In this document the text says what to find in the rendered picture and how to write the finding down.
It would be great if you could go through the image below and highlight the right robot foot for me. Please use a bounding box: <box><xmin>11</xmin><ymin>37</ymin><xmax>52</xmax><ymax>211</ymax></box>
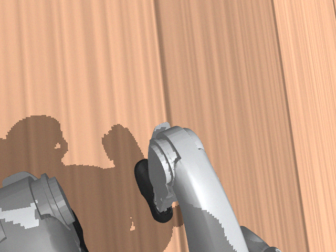
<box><xmin>134</xmin><ymin>159</ymin><xmax>173</xmax><ymax>223</ymax></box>

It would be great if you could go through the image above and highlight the left robot foot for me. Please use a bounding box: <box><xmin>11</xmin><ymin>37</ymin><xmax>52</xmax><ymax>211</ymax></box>
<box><xmin>71</xmin><ymin>209</ymin><xmax>89</xmax><ymax>252</ymax></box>

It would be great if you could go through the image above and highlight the right robot hand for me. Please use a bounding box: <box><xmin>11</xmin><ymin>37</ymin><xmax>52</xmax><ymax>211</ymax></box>
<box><xmin>240</xmin><ymin>226</ymin><xmax>269</xmax><ymax>252</ymax></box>

